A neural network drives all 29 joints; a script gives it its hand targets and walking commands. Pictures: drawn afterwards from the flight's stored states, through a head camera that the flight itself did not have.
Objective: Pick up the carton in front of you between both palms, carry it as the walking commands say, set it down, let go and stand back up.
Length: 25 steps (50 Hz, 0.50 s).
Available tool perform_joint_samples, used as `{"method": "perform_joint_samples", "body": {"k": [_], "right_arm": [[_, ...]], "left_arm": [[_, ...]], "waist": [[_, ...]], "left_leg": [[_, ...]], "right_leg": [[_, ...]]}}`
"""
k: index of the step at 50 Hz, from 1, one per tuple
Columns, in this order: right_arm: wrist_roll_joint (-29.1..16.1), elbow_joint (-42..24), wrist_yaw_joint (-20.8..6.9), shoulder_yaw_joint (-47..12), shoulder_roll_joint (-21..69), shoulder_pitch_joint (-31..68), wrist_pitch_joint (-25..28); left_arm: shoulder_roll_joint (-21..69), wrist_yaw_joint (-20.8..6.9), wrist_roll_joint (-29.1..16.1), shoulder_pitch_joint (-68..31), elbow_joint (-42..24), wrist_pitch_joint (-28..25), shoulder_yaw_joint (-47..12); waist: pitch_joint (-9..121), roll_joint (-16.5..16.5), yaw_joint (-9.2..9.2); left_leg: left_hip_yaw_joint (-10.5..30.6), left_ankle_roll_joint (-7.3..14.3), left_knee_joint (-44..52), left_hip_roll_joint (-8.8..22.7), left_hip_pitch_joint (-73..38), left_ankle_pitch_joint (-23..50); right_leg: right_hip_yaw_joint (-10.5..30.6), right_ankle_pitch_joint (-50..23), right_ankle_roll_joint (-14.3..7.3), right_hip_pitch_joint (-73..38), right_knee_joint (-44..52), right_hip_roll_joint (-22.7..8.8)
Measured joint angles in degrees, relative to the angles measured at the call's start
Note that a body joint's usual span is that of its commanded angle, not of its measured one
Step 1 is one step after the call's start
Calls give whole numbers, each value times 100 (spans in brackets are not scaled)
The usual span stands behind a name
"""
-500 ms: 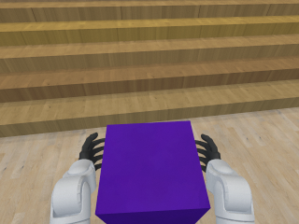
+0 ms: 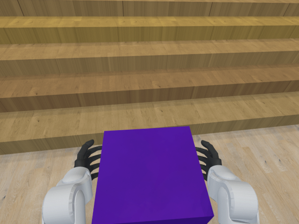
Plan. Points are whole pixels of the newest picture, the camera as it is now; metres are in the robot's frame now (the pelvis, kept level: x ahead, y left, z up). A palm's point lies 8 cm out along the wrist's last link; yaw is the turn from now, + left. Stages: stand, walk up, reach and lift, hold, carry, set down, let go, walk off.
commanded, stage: carry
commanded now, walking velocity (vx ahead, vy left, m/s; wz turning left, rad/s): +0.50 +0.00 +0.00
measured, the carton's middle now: (150, 188) +0.24 +0.00 +0.01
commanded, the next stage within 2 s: none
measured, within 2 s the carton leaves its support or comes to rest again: neither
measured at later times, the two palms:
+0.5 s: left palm (109, 81) +0.58 +0.14 +0.11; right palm (192, 80) +0.60 -0.16 +0.10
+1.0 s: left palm (113, 31) +1.01 +0.17 +0.11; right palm (171, 34) +1.00 -0.13 +0.11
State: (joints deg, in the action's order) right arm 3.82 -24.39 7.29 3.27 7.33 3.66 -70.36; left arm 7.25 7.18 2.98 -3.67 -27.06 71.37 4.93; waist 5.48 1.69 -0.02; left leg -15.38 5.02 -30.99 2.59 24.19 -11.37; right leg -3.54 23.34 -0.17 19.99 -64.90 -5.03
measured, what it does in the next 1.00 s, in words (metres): walks ahead: right foot, then left foot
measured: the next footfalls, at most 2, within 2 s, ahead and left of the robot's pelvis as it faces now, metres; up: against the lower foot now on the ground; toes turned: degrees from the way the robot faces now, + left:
right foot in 0.38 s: +0.45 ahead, -0.11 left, +0.00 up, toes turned -10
left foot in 0.86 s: +0.74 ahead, +0.09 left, +0.00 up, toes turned +10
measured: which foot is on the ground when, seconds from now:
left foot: down 0.00-0.38, up 0.40-0.84, down 0.86-1.00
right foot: up 0.00-0.36, down 0.38-0.86, up 0.88-1.00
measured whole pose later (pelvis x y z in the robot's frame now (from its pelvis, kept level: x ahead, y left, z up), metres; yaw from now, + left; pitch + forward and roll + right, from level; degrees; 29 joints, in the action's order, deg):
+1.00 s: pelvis +0.65 +0.02 -0.01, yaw +2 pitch +5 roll +0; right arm 1.9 -5.9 10.4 14.2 3.9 36.0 -72.0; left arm 2.7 9.5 0.7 -36.8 -7.2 72.6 14.9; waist -1.9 1.5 2.6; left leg -10.2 6.0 -35.5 -0.2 27.7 -13.5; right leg -1.7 23.5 -3.4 29.0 -76.7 -1.2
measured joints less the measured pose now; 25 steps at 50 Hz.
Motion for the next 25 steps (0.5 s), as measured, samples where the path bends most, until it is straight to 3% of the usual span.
{"method": "perform_joint_samples", "body": {"k": [3,8,12,17,19,20,21,23,25], "right_arm": [[9,-84,0,12,-1,-166,51],[-18,-300,0,3,-1,-271,195],[-47,-476,0,-54,-1,-271,206],[-20,-607,1,-130,-2,-275,35],[-4,-703,8,-109,-5,-227,-78],[-10,-707,12,-42,-11,-155,-115],[-23,-689,17,43,-14,-70,-146],[-33,-699,28,165,-8,84,-215],[-41,-764,43,193,-2,233,-283]], "left_arm": [[1,-47,68,72,48,-81,-116],[5,-104,152,197,-119,-284,-244],[7,-106,159,293,-388,-305,-256],[9,-101,134,375,-580,-157,-228],[4,-83,83,288,-612,-63,-210],[4,-65,54,206,-543,-72,-217],[3,-43,26,78,-444,-73,-214],[8,-13,-26,-144,-337,-40,-178],[18,-1,-63,-264,-411,11,-104]], "waist": [[-85,-76,102],[-57,-139,207],[41,-115,164],[114,-153,82],[81,-223,56],[49,-361,-5],[-5,-429,-65],[-150,-406,-130],[-288,-351,-150]], "left_leg": [[20,-27,604,-55,-538,12],[122,-115,1369,-114,-1390,-102],[181,-266,1686,-133,-2049,-402],[273,-552,1659,-79,-2878,-1097],[366,-678,1069,59,-3003,-1627],[420,-684,363,250,-2823,-1902],[626,-663,-677,337,-2422,-1783],[1130,-547,-2745,199,-1377,-1526],[1282,-406,-3788,131,-486,-1162]], "right_leg": [[-90,-576,-78,857,31,-42],[-222,-1297,8,1584,1363,-138],[-400,-1792,6,1680,2537,-118],[-769,-2128,-175,1279,3455,56],[-958,-1940,-242,885,3701,202],[-1040,-1889,-385,864,3479,286],[-1092,-1668,-491,889,3192,312],[-1144,-1318,-585,768,3067,300],[-1172,-1270,-529,477,3339,319]]}}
